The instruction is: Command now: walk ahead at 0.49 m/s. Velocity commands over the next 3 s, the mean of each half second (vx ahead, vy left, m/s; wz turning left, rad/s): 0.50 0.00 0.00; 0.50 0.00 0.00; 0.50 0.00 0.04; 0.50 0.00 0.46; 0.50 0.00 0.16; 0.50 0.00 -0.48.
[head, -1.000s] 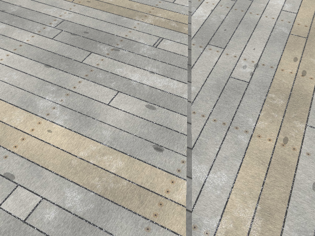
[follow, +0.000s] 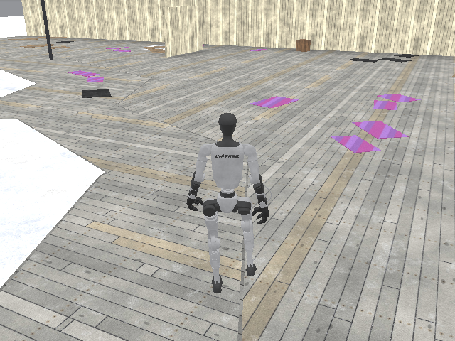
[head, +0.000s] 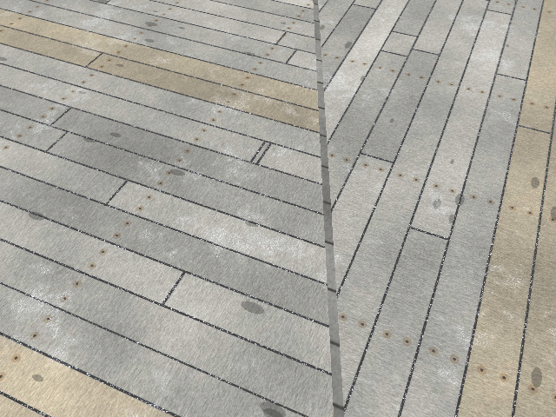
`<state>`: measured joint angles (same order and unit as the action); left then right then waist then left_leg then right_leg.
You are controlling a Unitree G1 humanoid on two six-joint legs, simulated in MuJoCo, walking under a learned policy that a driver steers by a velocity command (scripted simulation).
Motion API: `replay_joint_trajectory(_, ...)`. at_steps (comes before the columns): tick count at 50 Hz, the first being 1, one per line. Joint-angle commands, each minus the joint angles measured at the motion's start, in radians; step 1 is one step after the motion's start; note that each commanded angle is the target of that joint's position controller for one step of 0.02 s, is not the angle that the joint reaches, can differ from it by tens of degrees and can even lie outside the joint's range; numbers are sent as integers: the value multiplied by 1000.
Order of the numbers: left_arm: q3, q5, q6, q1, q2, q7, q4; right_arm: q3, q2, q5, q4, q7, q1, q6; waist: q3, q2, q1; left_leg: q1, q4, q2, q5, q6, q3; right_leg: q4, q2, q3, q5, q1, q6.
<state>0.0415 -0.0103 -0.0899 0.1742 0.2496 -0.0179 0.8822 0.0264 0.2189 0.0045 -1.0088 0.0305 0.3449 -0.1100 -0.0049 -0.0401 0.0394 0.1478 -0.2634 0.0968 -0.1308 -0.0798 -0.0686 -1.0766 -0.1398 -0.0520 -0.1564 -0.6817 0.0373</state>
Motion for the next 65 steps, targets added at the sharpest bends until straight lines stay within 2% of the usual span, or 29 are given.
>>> replay_joint_trajectory(1, 11, 8, -2, 3, 41, -1, -45, 25, 144, -5, 60, -22, -29, -11, 59, 64, -35, 63, 181, -292, 76, -169, 216, 166, -27, -6, 158, -35, -21)
replay_joint_trajectory(5, 4, -2, -10, -141, 29, 13, -82, 28, 164, -19, 41, -31, 48, 0, 67, 80, 18, -11, 165, -277, 86, -131, 164, 402, 23, 39, 262, 11, -28)
replay_joint_trajectory(10, 1, -13, -23, -245, 43, 45, -132, 35, 174, -24, 12, -34, 105, 22, 94, 98, 40, -161, 83, -340, 92, -116, 179, 533, 50, 44, 154, 14, 0)
replay_joint_trajectory(12, 10, -13, -31, -197, 69, 53, -130, 42, 190, -25, 14, -36, 85, 32, 67, 118, 1, -189, 16, -356, 200, -99, 183, 570, 75, 61, 81, 107, 29)
replay_joint_trajectory(14, 52, -10, -36, 62, 144, 47, -55, 33, 170, -15, 29, -36, 46, 41, -85, 108, -127, -124, -280, -275, 481, -54, 112, 595, 125, 96, 75, 461, 82)
replay_joint_trajectory(15, 77, 2, -34, 269, 237, 37, -15, 13, 130, 4, 63, -36, 45, 37, -253, -16, -193, 89, -623, -204, 253, -12, 50, 584, -74, -134, 89, 781, 157)
replay_joint_trajectory(16, 86, 8, -28, 322, 288, 47, 10, -23, -5, -9, 59, -25, 168, 12, -364, -295, -125, 491, -937, -24, -373, 41, 69, 717, -265, -600, -114, 1094, 301)
replay_joint_trajectory(17, 58, 5, -31, 295, 179, 48, -2, 3, 114, -33, 50, -23, 114, -12, -319, -178, -149, 600, -1066, -77, -413, 18, 203, 774, -247, -647, -178, 1055, 263)
replay_joint_trajectory(18, 42, 3, -33, 199, 136, 45, -22, 19, 171, -51, 83, -21, 17, -25, -188, -119, -130, 645, -1073, -128, -318, -1, 187, 784, -218, -491, -96, 924, 218)
replay_joint_trajectory(19, 31, 4, -31, 108, 110, 48, -41, 22, 169, -42, 94, -29, -42, -24, -117, -13, -97, 593, -1029, -181, -224, 0, 155, 812, -173, -364, 31, 773, 191)
replay_joint_trajectory(20, 27, 11, -32, 66, 95, 52, -46, 26, 151, -27, 100, -33, -54, -18, -74, -6, -67, 553, -974, -210, -165, 7, 151, 841, -147, -293, 113, 669, 191)
replay_joint_trajectory(22, 14, 18, -35, 60, 47, 59, -29, 30, 115, -22, 91, -34, -22, 11, -49, -16, -26, 468, -912, -238, -105, 10, 147, 898, -80, -185, 163, 577, 173)
replay_joint_trajectory(23, 23, 18, -37, 75, 83, 56, -17, 27, 90, -24, 88, -35, -2, 20, -43, -39, -12, 458, -889, -240, -101, 21, 139, 915, -92, -167, 198, 550, 195)
replay_joint_trajectory(26, 30, 16, -35, 127, 106, 40, 12, 34, 100, -15, 121, -39, -98, 32, 13, -3, -23, 553, -767, -249, -9, 50, 129, 946, -81, -102, 267, 552, 199)
replay_joint_trajectory(32, 30, 4, -19, 213, 124, 18, 48, 28, 73, -14, 184, -26, -311, 23, 56, -13, -82, 557, -432, -212, 234, 58, 87, 974, -49, -17, 226, 594, 158)
replay_joint_trajectory(38, 38, -5, 3, 284, 135, 8, 99, 22, 79, -26, 243, 5, -452, 8, 105, -22, -110, 582, -284, -185, 163, 26, 79, 911, -115, -20, 238, 761, 148)
replay_joint_trajectory(41, 48, -7, 15, 247, 157, 3, 96, 37, 116, -26, 235, 15, -380, -1, 50, -50, -52, 419, -250, -136, 62, -13, 40, 803, -124, -8, 478, 791, 122)
replay_joint_trajectory(43, 38, 1, 24, 210, 137, 3, 81, 81, 194, -23, 148, 4, -93, -1, -122, -37, 85, 5, -247, -103, 85, -66, 20, 475, -39, 57, 654, 670, 74)
replay_joint_trajectory(44, 21, 22, 21, 229, 102, 3, 55, 101, 280, -10, 114, -8, 91, 4, -278, 121, 124, -312, -253, -322, 84, -134, 292, 125, 42, 103, 283, 429, 37)
replay_joint_trajectory(45, -13, 1, -5, 348, -30, 17, 65, 101, 296, -9, 102, -1, 107, 8, -398, 383, 49, -577, -81, -513, -110, -299, 787, -197, 219, 33, -376, 63, -16)
replay_joint_trajectory(46, 11, -21, -31, 283, 85, 22, 68, 76, 211, -18, 112, 1, 57, 6, -317, 250, 73, -507, -33, -474, -190, -250, 772, -300, 155, -89, -388, -42, 9)
replay_joint_trajectory(47, 23, -41, -44, 180, 130, 24, 35, 63, 163, -16, 130, -3, -22, 4, -188, 192, 59, -371, -25, -440, -144, -202, 603, -300, 106, -63, -310, -82, 27)
replay_joint_trajectory(48, 23, -35, -43, 132, 120, 16, 23, 54, 145, -10, 144, 1, -105, 0, -106, 80, 17, -206, 6, -403, -31, -176, 481, -233, 48, -34, -212, -35, 25)
replay_joint_trajectory(49, 34, -14, -33, 109, 118, 7, 21, 45, 114, -2, 148, 3, -148, -4, -62, 60, -11, -97, 36, -366, 33, -160, 405, -166, 16, -28, -160, 11, 24)
replay_joint_trajectory(51, 33, -7, -8, 166, 68, 6, 28, 42, 107, 6, 129, 9, -144, -8, -50, 117, -61, 0, 78, -337, 124, -161, 324, -100, -9, -31, -120, 102, 18)
replay_joint_trajectory(53, 36, -8, 10, 139, 63, 2, 22, 46, 124, 2, 111, 1, -117, -12, -14, 97, -64, 42, 122, -320, 134, -168, 271, -39, -18, -17, -80, 81, 6)
replay_joint_trajectory(57, 40, 6, 14, -5, 62, 2, -27, 52, 158, -2, 86, -23, -47, -2, 25, 81, -33, -8, 152, -313, 175, -154, 217, 163, -23, -8, 112, -41, -25)
replay_joint_trajectory(61, 32, 2, 6, -136, 42, 14, -62, 49, 161, -12, 63, -33, 13, 6, 55, 89, 8, -46, 160, -283, 159, -118, 152, 378, 14, 27, 260, -20, -25)
replay_joint_trajectory(65, 21, -8, -2, -249, 38, 34, -100, 51, 166, -17, 27, -35, 83, 19, 89, 93, 47, -155, 126, -315, 160, -117, 144, 494, 41, 48, 236, -36, -19)
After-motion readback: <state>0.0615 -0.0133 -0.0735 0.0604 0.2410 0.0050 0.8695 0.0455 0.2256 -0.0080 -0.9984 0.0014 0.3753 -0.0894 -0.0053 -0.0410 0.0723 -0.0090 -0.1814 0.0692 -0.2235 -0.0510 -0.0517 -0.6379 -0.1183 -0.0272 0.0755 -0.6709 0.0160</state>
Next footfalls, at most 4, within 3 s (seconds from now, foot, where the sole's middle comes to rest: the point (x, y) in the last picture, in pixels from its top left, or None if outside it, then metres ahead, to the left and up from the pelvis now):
0.28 right None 0.33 -0.17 -0.78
0.86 left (251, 367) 0.65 0.07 -0.78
1.44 right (331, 263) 0.96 -0.17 -0.78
2.02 left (233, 205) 1.21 0.13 -0.78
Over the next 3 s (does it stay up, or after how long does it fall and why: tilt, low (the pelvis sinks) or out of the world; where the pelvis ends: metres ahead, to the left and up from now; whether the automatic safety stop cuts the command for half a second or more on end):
stays up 1.63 0.16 -0.01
